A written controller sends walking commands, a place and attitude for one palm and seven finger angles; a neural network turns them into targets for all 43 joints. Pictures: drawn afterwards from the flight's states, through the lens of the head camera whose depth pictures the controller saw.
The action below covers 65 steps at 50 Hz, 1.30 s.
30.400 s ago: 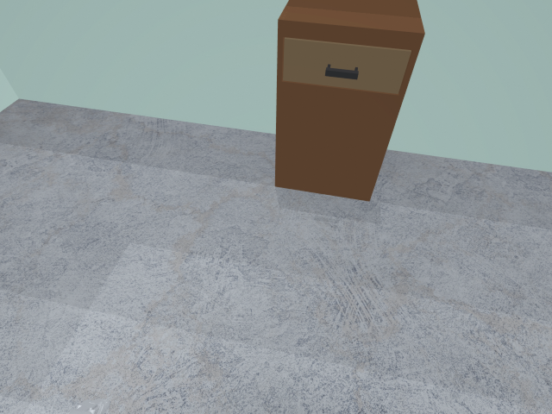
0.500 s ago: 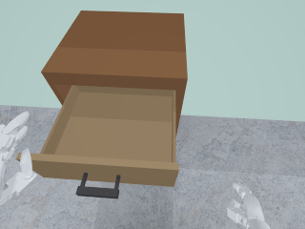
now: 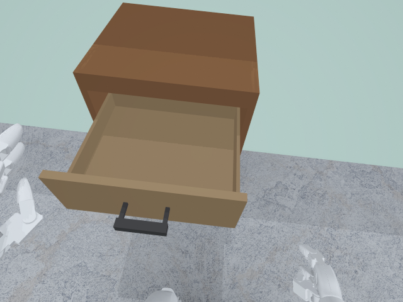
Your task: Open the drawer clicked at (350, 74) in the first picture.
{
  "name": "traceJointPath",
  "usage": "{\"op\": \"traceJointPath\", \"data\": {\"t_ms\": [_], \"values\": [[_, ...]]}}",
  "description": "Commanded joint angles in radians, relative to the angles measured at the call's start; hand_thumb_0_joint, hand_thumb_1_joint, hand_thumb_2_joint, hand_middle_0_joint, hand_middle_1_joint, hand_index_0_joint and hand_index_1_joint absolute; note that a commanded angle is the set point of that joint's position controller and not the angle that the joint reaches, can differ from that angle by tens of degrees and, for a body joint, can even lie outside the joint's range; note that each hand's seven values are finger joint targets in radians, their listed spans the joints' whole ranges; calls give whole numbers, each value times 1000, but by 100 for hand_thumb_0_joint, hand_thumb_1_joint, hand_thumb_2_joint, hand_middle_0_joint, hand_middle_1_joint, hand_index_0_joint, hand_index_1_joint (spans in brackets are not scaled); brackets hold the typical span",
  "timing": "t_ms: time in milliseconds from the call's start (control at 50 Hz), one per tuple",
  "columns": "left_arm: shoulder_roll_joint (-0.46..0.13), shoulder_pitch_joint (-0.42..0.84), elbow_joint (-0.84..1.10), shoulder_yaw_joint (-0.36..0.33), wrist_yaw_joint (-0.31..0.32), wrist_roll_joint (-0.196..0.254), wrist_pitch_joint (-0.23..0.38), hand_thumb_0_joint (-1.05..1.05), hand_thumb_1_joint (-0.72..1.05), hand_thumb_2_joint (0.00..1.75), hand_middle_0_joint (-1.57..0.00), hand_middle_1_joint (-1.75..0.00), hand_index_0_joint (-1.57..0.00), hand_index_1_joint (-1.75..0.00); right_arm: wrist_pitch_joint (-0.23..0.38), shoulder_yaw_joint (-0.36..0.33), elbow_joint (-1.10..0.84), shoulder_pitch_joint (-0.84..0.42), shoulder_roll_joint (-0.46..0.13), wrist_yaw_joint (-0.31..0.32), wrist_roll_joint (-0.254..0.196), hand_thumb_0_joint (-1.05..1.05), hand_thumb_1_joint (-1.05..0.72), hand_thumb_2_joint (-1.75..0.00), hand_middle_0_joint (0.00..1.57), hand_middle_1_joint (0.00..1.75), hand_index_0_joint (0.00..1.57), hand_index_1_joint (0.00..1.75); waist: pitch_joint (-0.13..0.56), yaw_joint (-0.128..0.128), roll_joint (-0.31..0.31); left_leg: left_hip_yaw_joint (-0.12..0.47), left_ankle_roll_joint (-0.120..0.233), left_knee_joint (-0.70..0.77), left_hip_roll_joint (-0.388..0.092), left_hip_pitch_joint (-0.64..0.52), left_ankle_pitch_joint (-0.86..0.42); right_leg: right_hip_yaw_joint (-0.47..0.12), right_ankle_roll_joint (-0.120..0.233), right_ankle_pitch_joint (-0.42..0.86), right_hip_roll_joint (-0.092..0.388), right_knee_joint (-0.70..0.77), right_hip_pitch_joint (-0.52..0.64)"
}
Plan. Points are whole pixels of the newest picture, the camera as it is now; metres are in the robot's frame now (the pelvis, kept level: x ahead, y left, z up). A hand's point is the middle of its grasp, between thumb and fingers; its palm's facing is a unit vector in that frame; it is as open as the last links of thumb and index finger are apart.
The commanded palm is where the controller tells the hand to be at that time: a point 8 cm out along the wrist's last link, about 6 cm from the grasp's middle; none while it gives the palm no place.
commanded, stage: step back with the hand held close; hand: left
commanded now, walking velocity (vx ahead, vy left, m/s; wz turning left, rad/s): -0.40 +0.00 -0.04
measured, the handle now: (143, 218) +0.30 +0.15 -0.08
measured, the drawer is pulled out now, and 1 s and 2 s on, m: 0.29 0.29 0.29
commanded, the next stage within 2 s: stop stepping back and stand still in 0.58 s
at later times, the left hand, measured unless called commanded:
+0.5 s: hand (48, 281) +0.13 +0.18 +0.18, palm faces +0.22 -0.83 -0.52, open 7.4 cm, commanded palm +0.07 +0.24 +0.19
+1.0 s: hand out of the picture +0.00 +0.15 +0.16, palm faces +0.31 -0.82 -0.49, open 7.4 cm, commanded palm -0.06 +0.19 +0.19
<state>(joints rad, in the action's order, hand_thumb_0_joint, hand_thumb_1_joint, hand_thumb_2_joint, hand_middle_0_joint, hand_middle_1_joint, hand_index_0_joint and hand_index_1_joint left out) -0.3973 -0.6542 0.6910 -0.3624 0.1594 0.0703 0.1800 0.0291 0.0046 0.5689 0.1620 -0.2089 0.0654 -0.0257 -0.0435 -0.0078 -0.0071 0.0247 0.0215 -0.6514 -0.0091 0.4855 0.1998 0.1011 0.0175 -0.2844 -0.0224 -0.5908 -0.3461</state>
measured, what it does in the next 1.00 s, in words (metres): walks backwards: right foot, then left foot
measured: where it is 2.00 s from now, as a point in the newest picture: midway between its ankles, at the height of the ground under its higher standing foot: outside the picture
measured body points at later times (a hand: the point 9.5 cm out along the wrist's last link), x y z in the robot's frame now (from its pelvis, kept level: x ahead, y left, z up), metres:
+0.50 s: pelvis -0.07 -0.04 +0.01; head -0.03 -0.03 +0.46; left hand +0.11 +0.23 +0.20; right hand +0.10 -0.28 -0.08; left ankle -0.05 +0.08 -0.69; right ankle -0.13 -0.13 -0.72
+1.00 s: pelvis -0.19 -0.09 +0.02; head -0.17 -0.09 +0.47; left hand -0.02 +0.19 +0.19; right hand -0.06 -0.34 -0.08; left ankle -0.22 +0.05 -0.68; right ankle -0.17 -0.17 -0.72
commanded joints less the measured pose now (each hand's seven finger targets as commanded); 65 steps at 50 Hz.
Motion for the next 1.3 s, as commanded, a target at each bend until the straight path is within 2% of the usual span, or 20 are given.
{"op": "traceJointPath", "data": {"t_ms": [0, 200, 300, 360, 380, 480, 520, 540, 580, 660, 720, 760, 800, 880, 960, 1060, 1100, 1160, 1220, 1280], "values": [[-189, -5, 233, -164, 21, -2, 80, 0, 90, 90, -20, -30, -20, -30, 63, -50, -184, -119, -129, 21, 5, 0, -90, -90, 20, 30, 20, 30, 130, -3, -235, 265, 52, 377, -220, 35, 196, -65, -15, -90, 26, -50, 113], [-176, -58, 229, -163, -25, 18, 100, 0, 90, 90, -20, -30, -20, -30, 121, -58, -121, -77, -134, -24, 28, 0, -90, -90, 20, 30, 20, 30, 278, 18, -214, 198, 96, 264, -240, -301, -398, -79, -26, -110, -16, 30, 63], [-187, -70, 225, -180, -57, 35, 112, 0, 90, 90, -20, -30, -20, -30, 102, -58, -138, -92, -133, -33, 10, 0, -90, -90, 20, 30, 20, 30, 333, 22, -131, 92, 37, 159, -171, -326, -341, -51, -20, 135, 5, 220, 153], [-214, -72, 168, -196, -52, 44, 113, 0, 90, 90, -20, -30, -20, -30, 78, -77, -156, -125, -114, -12, -35, 0, -90, -90, 20, 30, 20, 30, 220, -12, 198, -33, -42, -239, 27, -253, 114, -257, 80, 270, 298, 319, -83], [-219, -65, 133, -218, -36, 34, 104, 0, 90, 90, -20, -30, -20, -30, 68, -80, -146, -155, -108, -5, -26, 0, -90, -90, 20, 30, 20, 30, 188, -2, 162, -3, -41, -386, 43, -147, 217, -334, 131, 405, 362, 303, -97], [-171, 9, 84, -147, 2, -16, 73, 0, 90, 90, -20, -30, -20, -30, 18, -24, -132, -180, -68, 43, -1, 0, -90, -90, 20, 30, 20, 30, 108, -34, 132, -32, -30, 144, 12, -11, 87, -147, 34, 1018, 222, 27, 271], [-171, 32, 169, -124, 2, -4, 77, 0, 90, 90, -20, -30, -20, -30, 17, -56, -143, -138, -104, 35, -4, 0, -90, -90, 20, 30, 20, 30, 201, -19, -21, 66, 28, 265, -163, -294, -675, -83, -53, 565, 104, -79, 144], [-162, 38, 203, -113, -8, -1, 91, 0, 90, 90, -20, -30, -20, -30, 32, -79, -154, -115, -121, 12, -15, 0, -90, -90, 20, 30, 20, 30, 246, -7, -124, 122, 66, 248, -276, -405, -865, -112, -51, 85, 70, -152, 32], [-150, -69, 182, -128, -12, -2, 84, 0, 90, 90, -20, -30, -20, -30, 67, -82, -131, -98, -95, -8, 25, 0, -90, -90, 20, 30, 20, 30, 271, 9, -281, 192, 134, 229, -332, -383, -884, -145, -35, -263, 28, -272, -52], [-143, -62, 295, -129, -7, -1, 73, 0, 90, 90, -20, -30, -20, -30, 93, -77, -125, -82, -108, -30, 23, 0, -90, -90, 20, 30, 20, 30, 253, 13, -226, 128, 110, 235, -289, -322, -724, -95, -40, -138, 24, -192, -14], [-152, -123, 250, -163, 2, 9, 62, 0, 90, 90, -20, -30, -20, -30, 92, -61, -162, -79, -116, -29, 9, 0, -90, -90, 20, 30, 20, 30, 202, 5, -224, 74, 67, 221, -215, -133, -165, -61, -39, -53, 41, 24, 158], [-178, -104, 189, -182, 6, 6, 65, 0, 90, 90, -20, -30, -20, -30, 82, -58, -176, -68, -109, -19, -6, 0, -90, -90, 20, 30, 20, 30, 142, -6, -34, -18, 1, 102, -78, -19, 286, -75, -18, 35, 104, 226, 228], [-158, -55, 117, -154, 9, 18, 42, 0, 90, 90, -20, -30, -20, -30, 68, -75, -174, -44, -105, -5, -17, 0, -90, -90, 20, 30, 20, 30, 102, -24, 267, -8, -41, -357, 34, -57, 261, -509, 124, -286, 387, 430, -55], [-153, -9, 48, -133, 16, -11, 47, 0, 90, 90, -20, -30, -20, -30, 61, -57, -138, -91, -97, 2, 9, 0, -90, -90, 20, 30, 20, 30, 72, -44, 120, 23, -28, -352, -10, -52, 190, -311, 96, -212, 325, 346, -53], [-140, -18, 68, -99, 28, -47, 73, 0, 90, 90, -20, -30, -20, -30, 106, -55, -123, -68, -102, -1, 14, 0, -90, -90, 20, 30, 20, 30, 68, -13, 190, -57, 22, 39, 8, -166, 224, -289, 79, -170, 304, 350, 47], [-173, -47, 204, -126, 22, -36, 115, 0, 90, 90, -20, -30, -20, -30, 154, -83, -155, -32, -153, -11, 15, 0, -90, -90, 20, 30, 20, 30, 127, 10, -147, 64, 85, 327, -145, -276, -61, -99, -22, 63, 95, 45, 175], [-175, -47, 168, -140, 24, -37, 109, 0, 90, 90, -20, -30, -20, -30, 142, -58, -142, -31, -110, -9, 3, 0, -90, -90, 20, 30, 20, 30, 88, -6, -212, 86, 82, 350, -147, -133, 153, -48, -20, -70, 72, 24, 191], [-148, -22, 56, -130, 23, -30, 109, 0, 90, 90, -20, -30, -20, -30, 145, -67, -135, -25, -121, -5, -4, 0, -90, -90, 20, 30, 20, 30, 18, -9, -8, 28, 53, 233, -66, -33, 250, -173, 1, -131, 101, 169, 205], [-141, 15, 15, -114, 20, -28, 110, 0, 90, 90, -20, -30, -20, -30, 133, -75, -123, 5, -116, -5, 0, 0, -90, -90, 20, 30, 20, 30, 29, -25, 193, -54, 23, -24, 13, -106, 245, -412, 76, -400, 282, 388, 84], [-128, 45, 54, -94, 22, -34, 102, 0, 90, 90, -20, -30, -20, -30, 125, -59, -113, -8, -112, -10, 7, 0, -90, -90, 20, 30, 20, 30, 53, -32, 94, -36, 39, 178, -17, -279, 168, -246, 70, -265, 222, 262, 10]]}}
